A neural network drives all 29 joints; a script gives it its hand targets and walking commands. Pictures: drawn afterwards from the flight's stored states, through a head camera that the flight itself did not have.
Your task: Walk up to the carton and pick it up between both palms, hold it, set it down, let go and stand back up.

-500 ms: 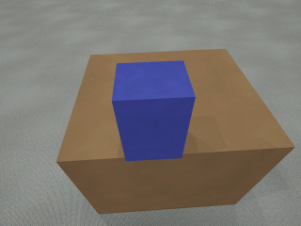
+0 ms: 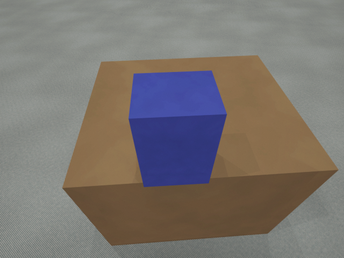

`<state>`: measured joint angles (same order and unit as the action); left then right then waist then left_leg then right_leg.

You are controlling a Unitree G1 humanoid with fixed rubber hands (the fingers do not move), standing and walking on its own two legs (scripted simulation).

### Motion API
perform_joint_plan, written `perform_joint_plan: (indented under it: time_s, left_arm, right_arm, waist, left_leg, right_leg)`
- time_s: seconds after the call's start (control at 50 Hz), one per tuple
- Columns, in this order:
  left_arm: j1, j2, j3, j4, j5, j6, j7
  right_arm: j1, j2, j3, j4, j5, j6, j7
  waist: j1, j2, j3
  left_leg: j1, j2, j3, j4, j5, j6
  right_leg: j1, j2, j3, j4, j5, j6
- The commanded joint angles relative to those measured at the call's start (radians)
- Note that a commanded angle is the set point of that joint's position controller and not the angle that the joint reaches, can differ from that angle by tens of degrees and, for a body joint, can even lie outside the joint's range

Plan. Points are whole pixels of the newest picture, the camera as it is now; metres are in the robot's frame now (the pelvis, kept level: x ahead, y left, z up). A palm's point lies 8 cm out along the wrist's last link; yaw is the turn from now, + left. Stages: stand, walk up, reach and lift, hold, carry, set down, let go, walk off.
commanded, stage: walk up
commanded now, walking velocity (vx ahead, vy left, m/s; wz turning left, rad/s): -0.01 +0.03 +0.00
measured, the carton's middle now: (174, 133) +0.44 +0.01 +0.04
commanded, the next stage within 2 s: none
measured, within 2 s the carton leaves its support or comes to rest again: neither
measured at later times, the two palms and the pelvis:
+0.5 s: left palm out of the picture -0.01 +0.21 -0.15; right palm out of the picture -0.04 -0.22 -0.15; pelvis +0.00 +0.00 +0.00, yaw +0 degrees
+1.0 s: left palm out of the picture +0.04 +0.18 -0.12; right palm out of the picture +0.07 -0.29 -0.16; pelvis +0.09 -0.04 +0.00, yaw -1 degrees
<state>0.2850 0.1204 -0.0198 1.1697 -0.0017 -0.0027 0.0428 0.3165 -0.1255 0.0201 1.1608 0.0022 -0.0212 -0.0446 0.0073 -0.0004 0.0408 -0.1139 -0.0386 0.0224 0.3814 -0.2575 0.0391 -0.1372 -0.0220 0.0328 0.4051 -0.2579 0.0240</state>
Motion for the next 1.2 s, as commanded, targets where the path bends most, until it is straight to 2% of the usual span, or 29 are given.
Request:
perform_joint_plan:
  time_s: [0.0,0.08,0.12,0.2,0.22,0.26,0.36,0.48,0.5,0.54,0.6,0.64,0.68,0.7,0.72,0.74,0.76,0.78,0.8,0.82,0.84,0.88,0.92,0.96,1.04,1.08,1.12,1.14,1.18]
  left_arm:
    - [0.076,0.094,0.015,-0.020,0.006,-0.012,0.001]
    - [0.088,0.102,0.020,-0.017,0.013,-0.017,0.004]
    - [0.063,0.081,0.016,-0.006,0.007,-0.016,0.006]
    - [0.050,0.054,0.011,-0.013,0.000,-0.013,0.007]
    - [0.076,0.041,0.004,-0.021,0.005,-0.010,0.007]
    - [0.066,0.065,0.013,-0.011,0.007,-0.006,0.007]
    - [0.064,0.156,0.046,-0.069,0.017,-0.012,0.010]
    - [0.089,0.041,0.010,-0.008,-0.010,-0.001,0.008]
    - [0.100,0.059,0.021,-0.040,-0.001,-0.009,-0.001]
    - [0.013,0.100,0.041,-0.086,0.011,-0.001,-0.020]
    - [-0.076,0.061,0.041,-0.142,0.028,-0.028,-0.029]
    - [-0.032,0.022,0.039,-0.135,0.029,-0.037,-0.042]
    - [-0.005,0.044,0.045,-0.150,0.020,-0.047,-0.052]
    - [0.035,0.048,0.057,-0.144,0.007,-0.050,-0.049]
    - [0.089,0.067,0.070,-0.122,0.011,-0.048,-0.041]
    - [0.184,0.120,0.086,-0.095,0.015,-0.049,-0.026]
    - [0.294,0.189,0.104,-0.070,0.026,-0.051,-0.011]
    - [0.371,0.270,0.119,-0.077,0.028,-0.043,0.001]
    - [0.375,0.306,0.135,-0.048,0.026,-0.026,0.009]
    - [0.349,0.264,0.125,-0.061,0.022,-0.019,0.007]
    - [0.269,0.225,0.111,-0.071,0.029,-0.025,0.003]
    - [0.165,0.142,0.083,-0.116,0.017,-0.038,-0.001]
    - [0.204,0.114,0.076,-0.103,0.023,-0.045,0.004]
    - [0.206,0.141,0.075,-0.103,0.024,-0.051,0.015]
    - [0.199,0.146,0.079,-0.107,0.032,-0.055,0.005]
    - [0.207,0.153,0.073,-0.112,0.040,-0.047,-0.004]
    - [0.210,0.158,0.076,-0.093,0.044,-0.038,-0.007]
    - [0.205,0.201,0.091,-0.116,0.047,-0.031,-0.001]
    - [0.161,0.187,0.084,-0.125,0.041,-0.020,-0.001]
  right_arm:
    - [0.092,-0.092,-0.014,0.007,0.003,-0.003,-0.007]
    - [0.099,-0.093,-0.027,0.018,-0.002,0.009,-0.009]
    - [0.107,-0.072,-0.021,0.002,-0.001,0.006,-0.006]
    - [0.087,-0.081,-0.019,0.009,-0.006,0.005,-0.006]
    - [0.101,-0.104,-0.020,0.012,0.002,0.005,-0.006]
    - [0.108,-0.081,-0.013,0.021,0.002,0.006,-0.008]
    - [0.091,-0.167,-0.047,0.013,0.000,0.021,-0.012]
    - [0.089,-0.111,-0.031,-0.010,-0.004,0.001,0.000]
    - [0.190,-0.157,-0.050,0.038,-0.004,0.010,0.006]
    - [0.184,-0.170,-0.053,0.023,-0.008,0.022,0.007]
    - [0.242,-0.146,-0.041,0.036,-0.013,-0.002,0.007]
    - [0.173,-0.166,-0.047,0.011,-0.025,-0.016,0.006]
    - [0.129,-0.180,-0.055,0.001,-0.013,-0.016,0.010]
    - [0.093,-0.179,-0.060,0.008,-0.018,-0.011,0.009]
    - [0.102,-0.159,-0.063,0.006,-0.015,-0.006,0.014]
    - [0.079,-0.178,-0.062,-0.004,-0.019,-0.007,0.019]
    - [0.072,-0.151,-0.056,-0.023,-0.023,-0.010,0.027]
    - [0.096,-0.125,-0.052,-0.059,-0.028,-0.005,0.033]
    - [0.048,-0.174,-0.079,-0.064,-0.040,0.013,0.038]
    - [-0.012,-0.177,-0.082,-0.074,-0.049,0.019,0.049]
    - [0.031,-0.131,-0.069,-0.048,-0.041,0.017,0.059]
    - [0.131,-0.067,-0.051,-0.008,-0.037,0.008,0.066]
    - [0.105,-0.085,-0.058,-0.042,-0.048,0.020,0.063]
    - [0.074,-0.103,-0.065,-0.081,-0.035,0.048,0.048]
    - [0.037,-0.086,-0.053,-0.106,-0.012,0.068,0.043]
    - [-0.054,-0.106,-0.052,-0.138,-0.021,0.065,0.035]
    - [-0.053,-0.096,-0.040,-0.142,-0.016,0.051,0.035]
    - [-0.052,-0.154,-0.065,-0.146,-0.011,0.054,0.031]
    - [-0.018,-0.142,-0.065,-0.135,-0.010,0.033,0.025]
  waist:
    - [0.006,0.043,0.018]
    - [0.007,0.024,0.052]
    - [-0.023,-0.087,-0.005]
    - [-0.013,-0.044,0.046]
    - [-0.001,0.037,0.049]
    - [-0.011,-0.032,0.073]
    - [0.026,0.060,-0.001]
    - [-0.017,-0.103,0.023]
    - [-0.014,0.034,-0.074]
    - [-0.046,0.148,0.100]
    - [-0.097,0.139,0.234]
    - [-0.051,0.124,0.204]
    - [-0.031,0.129,0.168]
    - [0.028,0.163,0.154]
    - [0.030,0.100,0.090]
    - [0.071,0.052,0.053]
    - [0.118,-0.164,-0.007]
    - [0.117,-0.247,-0.043]
    - [0.123,-0.210,0.033]
    - [0.119,-0.168,0.092]
    - [0.070,-0.221,0.179]
    - [0.009,-0.171,0.167]
    - [-0.006,-0.059,0.089]
    - [-0.013,-0.122,0.090]
    - [-0.003,-0.302,-0.015]
    - [0.025,-0.264,0.033]
    - [0.019,-0.319,0.021]
    - [0.039,-0.237,0.015]
    - [-0.023,-0.142,0.020]
  left_leg:
    - [-0.022,0.115,-0.088,-0.063,0.280,0.009]
    - [0.010,0.101,-0.062,-0.030,0.243,-0.001]
    - [0.035,0.126,-0.098,-0.022,0.292,0.011]
    - [0.000,0.141,-0.102,-0.039,0.314,0.012]
    - [-0.062,0.125,-0.100,-0.037,0.295,0.017]
    - [-0.046,0.124,-0.102,-0.053,0.258,0.008]
    - [-0.021,0.100,-0.055,0.023,0.265,-0.009]
    - [0.006,0.157,-0.118,-0.048,0.271,0.024]
    - [0.013,0.136,-0.127,-0.072,-0.298,0.042]
    - [-0.057,0.228,-0.300,-0.236,-0.678,0.099]
    - [-0.025,0.398,-0.473,-0.318,-0.399,0.175]
    - [-0.050,0.373,-0.376,-0.296,-0.294,0.167]
    - [-0.152,0.276,-0.235,-0.251,-0.236,0.134]
    - [-0.193,0.182,-0.111,-0.155,-0.135,0.108]
    - [-0.238,0.133,-0.049,-0.080,-0.113,0.082]
    - [-0.300,0.099,0.002,0.066,-0.113,0.053]
    - [-0.459,0.055,0.030,0.316,-0.157,0.017]
    - [-0.491,0.042,0.039,0.519,-0.327,-0.027]
    - [-0.471,0.092,-0.028,0.627,-0.279,-0.027]
    - [-0.492,0.098,-0.047,0.715,-0.224,-0.032]
    - [-0.537,0.120,-0.050,0.754,-0.157,-0.042]
    - [-0.496,0.138,-0.036,0.736,-0.019,-0.073]
    - [-0.466,0.122,-0.030,0.738,0.009,-0.088]
    - [-0.447,0.102,0.002,0.721,-0.017,-0.102]
    - [-0.375,0.082,0.040,0.561,0.019,-0.084]
    - [-0.335,0.069,0.091,0.419,0.026,-0.084]
    - [-0.272,0.045,0.103,0.286,-0.010,-0.069]
    - [-0.216,0.055,0.098,0.262,-0.009,-0.063]
    - [-0.066,0.082,0.067,0.044,0.152,-0.023]
  right_leg:
    - [-0.008,-0.075,0.049,-0.041,0.248,-0.043]
    - [-0.083,-0.094,0.050,-0.042,0.257,-0.041]
    - [-0.061,-0.070,0.044,-0.034,0.269,-0.048]
    - [-0.045,-0.058,0.039,-0.035,0.225,-0.040]
    - [-0.020,-0.074,0.051,-0.044,0.250,-0.048]
    - [-0.028,-0.062,0.054,-0.044,0.226,-0.042]
    - [-0.047,-0.133,0.063,0.009,0.295,-0.053]
    - [-0.056,-0.029,0.025,-0.024,0.150,-0.041]
    - [-0.037,-0.037,-0.004,0.052,-0.223,-0.045]
    - [-0.274,0.010,-0.061,0.204,-0.333,-0.016]
    - [-0.444,-0.062,-0.080,0.396,-0.208,0.000]
    - [-0.389,-0.084,-0.062,0.383,-0.184,-0.004]
    - [-0.215,-0.057,-0.113,0.277,-0.155,0.002]
    - [-0.091,-0.032,-0.150,0.143,-0.094,-0.001]
    - [0.048,0.004,-0.191,0.083,0.023,0.004]
    - [0.169,-0.019,-0.155,0.030,0.071,0.012]
    - [0.344,-0.184,0.076,-0.042,-0.042,-0.005]
    - [0.240,-0.478,0.424,-0.212,-0.213,-0.041]
    - [0.076,-0.514,0.537,-0.283,-0.431,-0.107]
    - [-0.011,-0.473,0.540,-0.311,-0.440,-0.105]
    - [-0.026,-0.425,0.427,-0.289,-0.356,-0.100]
    - [-0.073,-0.310,0.145,-0.235,-0.050,-0.054]
    - [-0.049,-0.314,0.055,-0.135,0.400,-0.047]
    - [-0.044,-0.308,-0.027,-0.007,1.031,-0.077]
    - [0.000,-0.220,-0.121,-0.012,0.929,-0.095]
    - [-0.026,-0.210,-0.130,-0.009,0.850,-0.087]
    - [0.014,-0.195,-0.130,0.012,0.783,-0.096]
    - [-0.009,-0.277,-0.052,0.036,0.764,-0.111]
    - [-0.083,-0.252,-0.062,0.121,0.616,-0.078]
